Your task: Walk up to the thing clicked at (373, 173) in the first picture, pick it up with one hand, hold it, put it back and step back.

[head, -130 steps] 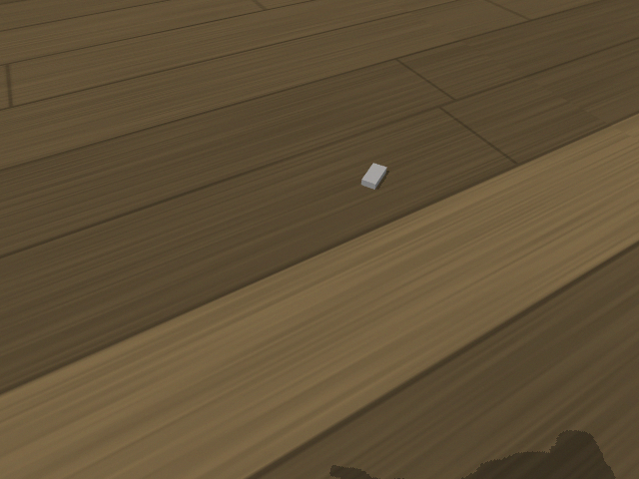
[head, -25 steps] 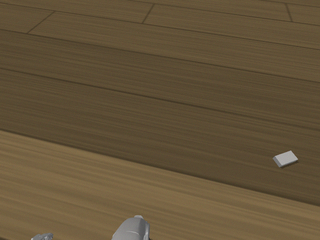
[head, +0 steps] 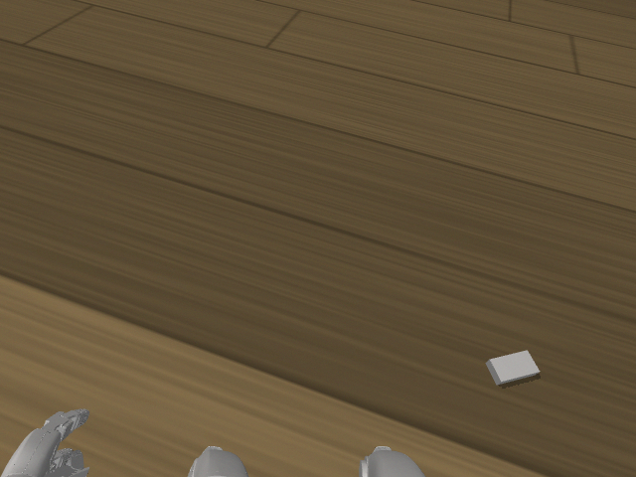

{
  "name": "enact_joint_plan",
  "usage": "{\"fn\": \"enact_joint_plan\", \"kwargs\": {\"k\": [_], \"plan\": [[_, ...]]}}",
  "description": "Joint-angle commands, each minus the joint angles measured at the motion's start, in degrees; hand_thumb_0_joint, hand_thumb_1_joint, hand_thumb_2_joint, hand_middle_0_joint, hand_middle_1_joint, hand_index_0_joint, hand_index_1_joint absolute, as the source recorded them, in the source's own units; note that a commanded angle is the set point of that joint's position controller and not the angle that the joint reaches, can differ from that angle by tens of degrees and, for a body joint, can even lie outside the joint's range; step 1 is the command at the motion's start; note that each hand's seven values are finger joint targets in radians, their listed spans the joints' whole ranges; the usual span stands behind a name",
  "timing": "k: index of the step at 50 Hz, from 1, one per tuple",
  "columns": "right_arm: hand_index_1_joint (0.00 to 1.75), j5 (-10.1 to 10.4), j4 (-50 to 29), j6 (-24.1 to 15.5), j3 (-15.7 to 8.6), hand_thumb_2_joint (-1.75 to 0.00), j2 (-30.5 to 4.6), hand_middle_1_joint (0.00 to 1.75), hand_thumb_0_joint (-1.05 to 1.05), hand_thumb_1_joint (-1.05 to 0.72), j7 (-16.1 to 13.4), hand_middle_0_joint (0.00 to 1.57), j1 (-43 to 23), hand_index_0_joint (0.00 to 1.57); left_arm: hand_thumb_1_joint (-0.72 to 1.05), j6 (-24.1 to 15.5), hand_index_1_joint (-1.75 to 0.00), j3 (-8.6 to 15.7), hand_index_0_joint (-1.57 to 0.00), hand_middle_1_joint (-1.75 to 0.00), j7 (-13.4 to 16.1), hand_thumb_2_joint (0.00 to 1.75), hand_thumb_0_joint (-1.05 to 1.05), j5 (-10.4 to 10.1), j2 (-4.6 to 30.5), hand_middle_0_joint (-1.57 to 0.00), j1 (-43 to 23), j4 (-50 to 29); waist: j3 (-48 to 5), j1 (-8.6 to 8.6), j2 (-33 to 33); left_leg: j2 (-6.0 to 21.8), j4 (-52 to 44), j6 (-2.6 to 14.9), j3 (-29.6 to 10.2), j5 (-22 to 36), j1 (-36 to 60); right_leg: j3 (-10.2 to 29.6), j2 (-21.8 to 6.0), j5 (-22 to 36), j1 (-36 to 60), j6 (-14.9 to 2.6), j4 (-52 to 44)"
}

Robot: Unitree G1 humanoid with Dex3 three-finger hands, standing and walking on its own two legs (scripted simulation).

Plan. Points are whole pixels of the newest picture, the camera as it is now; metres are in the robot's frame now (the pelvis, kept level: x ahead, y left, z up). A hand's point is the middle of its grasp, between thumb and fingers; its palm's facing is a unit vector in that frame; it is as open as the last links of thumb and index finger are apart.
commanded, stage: walk up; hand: left
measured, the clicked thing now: (512, 367) +0.52 -0.65 -0.70
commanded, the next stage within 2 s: none
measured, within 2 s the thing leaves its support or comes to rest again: neither
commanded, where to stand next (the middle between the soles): +0.19 -0.91 m, yaw +16 degrees
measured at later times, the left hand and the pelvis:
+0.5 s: hand out of the picture +0.13 +0.08 -0.12, palm faces +0.02 -0.95 -0.32, open 7.4 cm; pelvis +0.07 -0.20 +0.03, yaw +7 degrees
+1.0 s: hand out of the picture +0.14 -0.15 -0.13, palm faces +0.07 -0.94 -0.33, open 7.3 cm; pelvis +0.10 -0.43 +0.03, yaw +11 degrees
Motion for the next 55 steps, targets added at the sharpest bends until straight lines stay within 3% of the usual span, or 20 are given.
{"fn": "enact_joint_plan", "kwargs": {"k": [1,5,10,14,15,16,17,21,29,32,33,34,35,39,43,44,45,47,51,55], "plan": [[0.3,1.5,-4.8,-1.1,-3.8,-0.9,-10.7,0.3,0.0,-0.9,-3.6,0.2,-5.8,0.2,0.9,-2.1,-0.3,5.4,-0.2,-0.3,2.9,0.9,0.0,-1.7,19.6,-0.2,3.0,-4.1,-2.0,5.42,-12.0,-8.5,24.1,0.77,8.5,-4.9,-24.2,39.3,-17.4,-15.9,17.6,-11.5,-42.6],[0.3,2.5,3.5,-1.3,-3.8,-0.9,-11.5,0.3,0.0,-0.9,-1.8,0.2,3.0,0.2,0.9,-2.7,-0.3,3.2,-0.2,-0.3,3.4,0.9,0.0,-1.0,11.4,-0.2,-0.3,-1.9,0.3,1.38,-9.0,-7.5,11.6,1.02,13.6,1.4,-12.6,15.4,-9.3,1.6,16.0,-13.82,-31.0],[0.3,2.6,2.0,-1.3,-2.8,-0.9,-8.5,0.3,0.0,-0.9,-1.2,0.2,3.1,0.2,0.9,-2.2,-0.3,0.9,-0.2,-0.3,3.1,0.9,0.0,0.2,7.4,-0.2,1.7,-2.5,-1.1,3.25,-8.8,-9.1,-2.9,1.93,16.8,4.1,-3.4,10.3,-9.7,19.4,20.3,-16.58,-29.8],[0.3,3.0,2.0,-1.9,-3.6,-0.9,-9.3,0.3,0.0,-0.9,-1.7,0.2,12.7,0.2,0.9,-1.4,-0.3,-1.3,-0.2,-0.3,2.7,0.9,0.0,-0.1,5.4,-0.2,-2.9,-6.8,-5.3,-2.18,-0.5,-9.3,-22.8,3.78,16.0,20.7,23.8,1.3,-4.7,29.7,7.2,-10.42,-14.4],[0.3,2.0,1.1,-1.9,-4.9,-0.9,-12.4,0.3,0.0,-0.9,-2.1,0.2,14.7,0.2,0.9,-1.8,-0.3,-1.9,-0.2,-0.3,2.9,0.9,0.0,-0.4,3.6,-0.2,-0.4,-7.3,-7.3,-3.67,7.6,-3.1,-26.6,6.38,4.9,19.4,33.2,-1.0,-1.1,22.5,-2.2,-5.76,-3.0],[0.3,0.8,-2.2,-1.7,-6.4,-0.9,-17.1,0.3,0.0,-0.9,-2.9,0.2,13.1,0.2,0.9,-1.5,-0.3,-1.9,-0.2,-0.3,2.9,0.9,0.0,-0.1,2.5,-0.2,2.9,-7.9,-8.7,-2.6,16.9,15.3,-30.2,14.13,-22.6,21.8,38.2,0.5,3.6,-8.3,-15.3,-0.68,10.2],[0.3,2.8,-4.1,-1.5,-6.7,-0.9,-19.2,0.3,0.0,-0.9,-3.5,0.2,10.0,0.2,0.9,-0.2,-0.3,-0.5,-0.2,-0.3,3.4,0.9,0.0,0.6,8.7,-0.2,3.6,-6.8,-7.8,-2.07,4.8,23.7,-31.0,20.64,-31.2,22.0,30.5,7.7,2.8,-12.8,-15.4,1.29,22.7],[0.3,3.2,-4.9,-1.6,-5.4,-0.9,-14.2,0.3,0.0,-0.9,-3.7,0.2,2.9,0.2,0.9,0.1,-0.3,1.0,-0.2,-0.3,2.8,0.9,0.0,-0.9,11.2,-0.2,1.3,-4.7,-4.2,0.82,1.9,10.4,-26.0,14.07,-5.5,21.5,15.6,11.6,0.5,-2.2,-8.6,-2.13,24.7],[0.3,0.1,-4.5,-1.8,-7.1,-0.9,-20.7,0.3,0.0,-0.9,-1.5,0.2,-1.3,0.2,0.9,0.9,-0.3,0.8,-0.2,-0.3,0.5,0.9,0.0,-1.1,9.5,-0.2,1.4,-3.7,-2.5,1.15,15.8,5.2,-25.5,11.48,0.0,-2.7,-0.3,0.6,-0.4,-4.7,2.2,-2.05,3.8],[0.3,-0.2,-3.8,-0.5,-5.6,-0.9,-17.1,0.3,0.0,-0.9,-1.5,0.2,-6.4,0.2,0.9,0.8,-0.3,2.3,-0.2,-0.3,1.1,0.9,0.0,-0.4,10.0,-0.2,12.4,0.8,-6.0,9.3,7.2,-1.9,-11.0,5.48,10.8,-5.9,-12.0,-3.2,4.2,-0.9,20.7,-3.42,-12.8],[0.3,0.1,-4.1,0.1,-4.0,-0.9,-12.2,0.3,0.0,-0.9,-1.6,0.2,-6.9,0.2,0.9,0.3,-0.3,3.0,-0.2,-0.3,1.6,0.9,0.0,0.6,12.7,-0.2,18.6,2.3,-5.2,13.53,-6.8,-6.7,7.2,2.89,18.1,-8.2,-18.8,4.8,0.1,-7.7,22.0,-5.05,-22.5],[0.3,1.3,-5.2,0.5,-3.3,-0.9,-7.9,0.3,0.0,-0.9,-2.4,0.2,-5.9,0.2,0.9,-0.7,-0.3,3.3,-0.2,-0.3,2.2,0.9,0.0,0.4,19.2,-0.2,10.1,-1.2,-2.0,9.22,-17.0,-13.2,18.2,0.36,15.7,-11.8,-23.1,33.1,-12.8,-10.8,13.2,-11.65,-37.6],[0.3,1.3,-4.3,0.6,-4.5,-0.9,-10.0,0.3,0.0,-0.9,-3.5,0.2,-8.0,0.2,0.9,-1.0,-0.3,2.9,-0.2,-0.3,3.0,0.9,0.0,-0.8,21.3,-0.2,-0.2,-3.8,0.7,4.85,-12.9,-9.4,21.4,0.69,10.1,-7.3,-18.6,41.7,-16.1,-17.0,7.2,-15.55,-44.4],[0.3,3.5,4.9,-0.4,-4.4,-0.9,-12.1,0.3,0.0,-0.9,-1.8,0.2,5.0,0.2,0.9,-0.6,-0.3,1.1,-0.2,-0.3,3.3,0.9,0.0,-0.3,13.7,-0.2,-5.7,-2.3,-0.9,-0.05,-12.4,-6.6,9.2,0.69,15.8,-0.1,-3.2,16.5,-8.3,-4.6,7.8,-16.67,-29.5],[0.3,3.2,5.4,-1.2,-4.3,-0.9,-8.9,0.3,0.0,-0.9,-1.3,0.2,12.4,0.2,0.9,0.7,-0.3,-1.5,-0.2,-0.3,2.8,0.9,0.0,0.1,10.3,-0.2,-6.6,-3.1,-1.9,-1.83,-9.2,-9.0,-16.0,2.33,15.3,9.7,16.2,8.9,-5.1,12.9,3.7,-16.57,-19.7],[0.3,2.3,5.4,-1.8,-4.7,-0.9,-10.0,0.3,0.0,-0.9,-1.8,0.2,15.0,0.2,0.9,0.9,-0.3,-2.5,-0.2,-0.3,3.0,0.9,0.0,-0.2,7.4,-0.2,-5.8,-3.6,-2.8,-2.86,-4.0,-7.4,-23.7,1.37,9.9,11.9,20.8,6.2,-3.1,13.2,1.4,-13.84,-10.7],[0.3,0.6,3.1,-2.3,-6.0,-0.9,-15.1,0.3,0.0,-0.9,-2.4,0.2,14.3,0.2,0.9,0.6,-0.3,-3.6,-0.2,-0.3,3.1,0.9,0.0,-0.8,4.4,-0.2,-3.9,-4.5,-1.6,-3.11,7.2,3.8,-31.6,2.69,-9.5,10.3,25.2,4.2,1.1,7.2,-7.6,-8.54,-0.4],[0.3,2.3,0.0,-2.3,-7.5,-0.9,-21.1,0.3,0.0,-0.9,-3.2,0.2,10.1,0.2,0.9,1.4,-0.3,-1.8,-0.2,-0.3,3.9,0.9,0.0,-0.3,10.2,-0.2,-1.0,-3.8,-2.6,-1.11,4.4,20.0,-30.4,10.61,-27.5,25.7,25.1,11.8,2.5,-9.4,-15.4,-4.49,12.1],[0.3,2.2,-1.9,-1.9,-6.4,-0.9,-15.5,0.3,0.0,-0.9,-2.9,0.2,4.8,0.2,0.9,1.1,-0.3,0.4,-0.2,-0.3,3.2,0.9,0.0,-1.0,11.0,-0.2,-1.6,-2.7,-2.7,1.24,8.4,8.5,-25.1,11.77,-5.1,22.0,15.4,12.1,1.9,-0.6,-9.5,-3.98,19.7],[0.3,1.1,-3.7,-1.7,-6.8,-0.9,-16.4,0.3,0.0,-0.9,-2.3,0.2,3.8,0.2,0.9,1.3,-0.3,0.6,-0.2,-0.3,2.0,0.9,0.0,-0.8,10.2,-0.2,-2.7,-2.9,-1.9,0.46,10.4,6.2,-23.3,11.94,-1.2,14.0,9.5,7.8,0.8,-0.3,-6.8,-2.02,17.2]]}}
